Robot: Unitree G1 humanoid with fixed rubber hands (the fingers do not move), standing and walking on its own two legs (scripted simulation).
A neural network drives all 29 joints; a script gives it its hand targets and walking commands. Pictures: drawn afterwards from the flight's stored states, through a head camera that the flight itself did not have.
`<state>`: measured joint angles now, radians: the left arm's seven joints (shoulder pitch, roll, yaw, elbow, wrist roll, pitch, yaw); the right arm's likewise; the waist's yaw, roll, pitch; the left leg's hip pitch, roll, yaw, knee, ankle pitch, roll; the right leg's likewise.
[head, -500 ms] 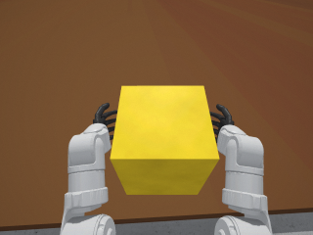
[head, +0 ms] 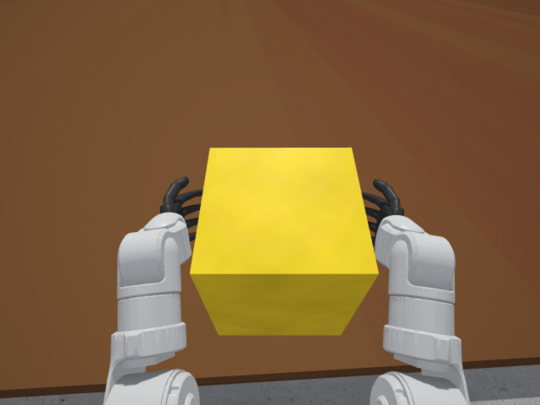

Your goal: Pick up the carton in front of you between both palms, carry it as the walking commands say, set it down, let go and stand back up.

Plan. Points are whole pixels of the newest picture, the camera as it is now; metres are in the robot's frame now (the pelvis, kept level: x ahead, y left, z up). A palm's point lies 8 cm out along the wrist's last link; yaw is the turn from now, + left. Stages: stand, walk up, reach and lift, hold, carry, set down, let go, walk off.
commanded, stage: carry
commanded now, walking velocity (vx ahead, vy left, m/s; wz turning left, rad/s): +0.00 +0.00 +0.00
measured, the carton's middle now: (280, 248) +0.34 +0.00 +0.04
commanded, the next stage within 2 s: none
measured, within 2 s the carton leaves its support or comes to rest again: neither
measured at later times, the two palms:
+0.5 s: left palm (151, 162) +0.42 +0.20 +0.15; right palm (346, 161) +0.43 -0.10 +0.15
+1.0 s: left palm (198, 86) +0.70 +0.18 +0.13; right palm (332, 80) +0.74 -0.12 +0.13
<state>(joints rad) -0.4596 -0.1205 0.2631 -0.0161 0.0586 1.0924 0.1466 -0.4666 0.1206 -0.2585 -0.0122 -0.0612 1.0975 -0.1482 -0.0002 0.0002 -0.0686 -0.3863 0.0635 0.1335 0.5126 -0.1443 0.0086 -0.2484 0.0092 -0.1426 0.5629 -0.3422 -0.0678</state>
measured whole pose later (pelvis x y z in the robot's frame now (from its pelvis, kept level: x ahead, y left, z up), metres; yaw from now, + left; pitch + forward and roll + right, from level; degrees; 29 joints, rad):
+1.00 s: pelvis +0.38 -0.02 +0.01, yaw +3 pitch +4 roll -1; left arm -0.54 -0.12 0.23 -0.15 0.00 1.11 0.20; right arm -0.52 0.08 -0.29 -0.18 0.03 1.13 -0.17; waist 0.10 0.01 0.03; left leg -0.24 0.02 -0.07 1.21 -0.36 0.02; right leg -0.81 0.00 -0.17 1.02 -0.26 -0.12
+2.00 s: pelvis +1.04 -0.01 +0.09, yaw +2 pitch +4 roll -1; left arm -0.19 -0.14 0.12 -0.39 0.05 1.11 0.15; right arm -0.19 0.14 -0.12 -0.37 -0.05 1.11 -0.14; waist 0.00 0.00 -0.06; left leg 0.05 0.02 0.15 0.30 -0.41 0.01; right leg -0.52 -0.04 -0.19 0.44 -0.02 -0.02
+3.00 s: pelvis +1.69 +0.02 +0.10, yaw +1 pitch +3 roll +0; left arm 0.06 -0.13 0.04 -0.59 0.06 1.19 0.13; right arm 0.05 0.13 -0.02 -0.56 -0.05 1.18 -0.12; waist -0.01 -0.01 -0.15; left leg 0.03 0.04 0.20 0.24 -0.32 -0.02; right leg -0.56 -0.10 -0.17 0.52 -0.01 0.01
